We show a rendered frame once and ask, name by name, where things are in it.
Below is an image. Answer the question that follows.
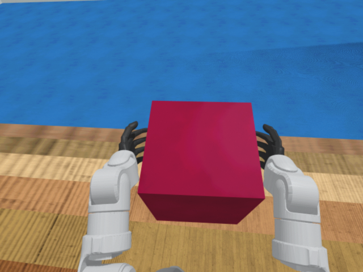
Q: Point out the right robot forearm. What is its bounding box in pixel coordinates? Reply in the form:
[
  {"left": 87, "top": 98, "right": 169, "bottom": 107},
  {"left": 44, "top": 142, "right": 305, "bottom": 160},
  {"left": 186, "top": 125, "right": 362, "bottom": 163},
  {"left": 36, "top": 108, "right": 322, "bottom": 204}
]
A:
[{"left": 263, "top": 155, "right": 330, "bottom": 272}]

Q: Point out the left robot hand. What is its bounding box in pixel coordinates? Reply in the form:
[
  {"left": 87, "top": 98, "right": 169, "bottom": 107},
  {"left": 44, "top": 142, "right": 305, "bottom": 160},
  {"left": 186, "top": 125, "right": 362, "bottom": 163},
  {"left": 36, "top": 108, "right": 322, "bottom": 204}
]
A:
[{"left": 119, "top": 121, "right": 147, "bottom": 165}]

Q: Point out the carton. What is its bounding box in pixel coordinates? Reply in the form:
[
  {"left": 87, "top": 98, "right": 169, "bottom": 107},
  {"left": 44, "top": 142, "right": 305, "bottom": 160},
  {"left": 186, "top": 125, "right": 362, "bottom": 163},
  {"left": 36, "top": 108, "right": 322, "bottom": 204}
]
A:
[{"left": 137, "top": 101, "right": 265, "bottom": 224}]

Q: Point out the right robot hand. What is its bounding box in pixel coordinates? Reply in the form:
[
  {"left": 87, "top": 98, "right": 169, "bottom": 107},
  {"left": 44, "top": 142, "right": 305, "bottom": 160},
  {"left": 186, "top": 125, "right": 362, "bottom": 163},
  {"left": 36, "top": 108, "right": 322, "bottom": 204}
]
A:
[{"left": 256, "top": 124, "right": 284, "bottom": 170}]

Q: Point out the left robot forearm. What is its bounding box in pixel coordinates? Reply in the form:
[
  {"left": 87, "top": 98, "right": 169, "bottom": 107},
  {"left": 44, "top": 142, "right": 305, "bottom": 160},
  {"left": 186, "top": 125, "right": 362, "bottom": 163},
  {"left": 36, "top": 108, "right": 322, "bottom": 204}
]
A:
[{"left": 77, "top": 150, "right": 140, "bottom": 272}]

